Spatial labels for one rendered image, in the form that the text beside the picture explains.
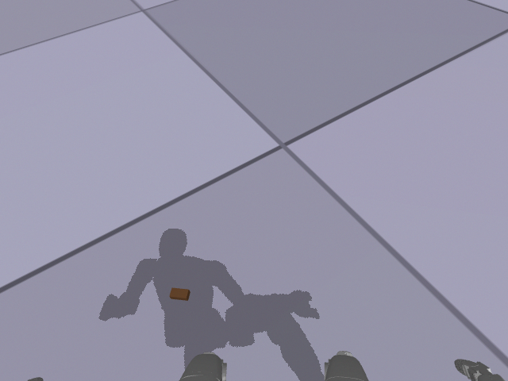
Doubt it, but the small box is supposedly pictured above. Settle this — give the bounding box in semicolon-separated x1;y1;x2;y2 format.
169;288;190;301

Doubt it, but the right robot hand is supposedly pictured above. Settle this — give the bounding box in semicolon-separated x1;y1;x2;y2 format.
454;359;505;381

